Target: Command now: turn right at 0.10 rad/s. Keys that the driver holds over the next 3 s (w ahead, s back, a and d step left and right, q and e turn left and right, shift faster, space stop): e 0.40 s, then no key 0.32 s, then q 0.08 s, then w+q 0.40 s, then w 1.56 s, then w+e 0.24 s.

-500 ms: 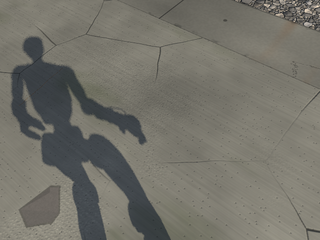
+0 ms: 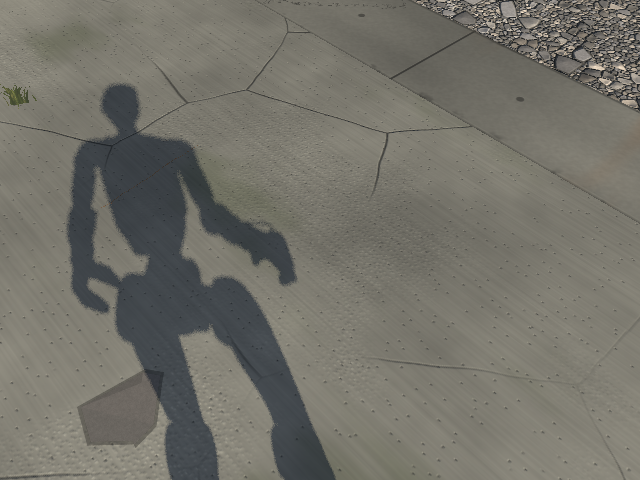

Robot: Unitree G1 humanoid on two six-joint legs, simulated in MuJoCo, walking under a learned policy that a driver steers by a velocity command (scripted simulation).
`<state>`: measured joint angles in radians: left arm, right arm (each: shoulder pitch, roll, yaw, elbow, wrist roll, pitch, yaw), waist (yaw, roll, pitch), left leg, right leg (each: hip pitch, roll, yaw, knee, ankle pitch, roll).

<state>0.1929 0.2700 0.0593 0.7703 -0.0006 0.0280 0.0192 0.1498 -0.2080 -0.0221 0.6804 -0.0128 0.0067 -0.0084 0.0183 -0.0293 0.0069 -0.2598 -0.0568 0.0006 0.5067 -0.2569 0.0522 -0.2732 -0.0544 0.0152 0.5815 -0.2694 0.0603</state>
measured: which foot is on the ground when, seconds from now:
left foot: down 0.00-0.46, up 0.48-0.92, down 0.94-1.00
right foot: down 0.00-0.22, up 0.24-0.44, down 0.46-0.98, up 1.00-1.00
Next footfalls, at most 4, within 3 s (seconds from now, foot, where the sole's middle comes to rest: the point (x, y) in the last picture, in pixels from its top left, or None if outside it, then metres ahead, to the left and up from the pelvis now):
0.46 right None -0.01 -0.16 -0.77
0.94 left None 0.00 0.05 -0.77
1.30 right None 0.20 -0.24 -0.77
1.80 left None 0.51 0.00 -0.77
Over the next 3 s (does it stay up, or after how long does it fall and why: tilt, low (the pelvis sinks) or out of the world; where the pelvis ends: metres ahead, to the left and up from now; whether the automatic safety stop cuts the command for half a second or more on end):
stays up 0.99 -0.09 0.00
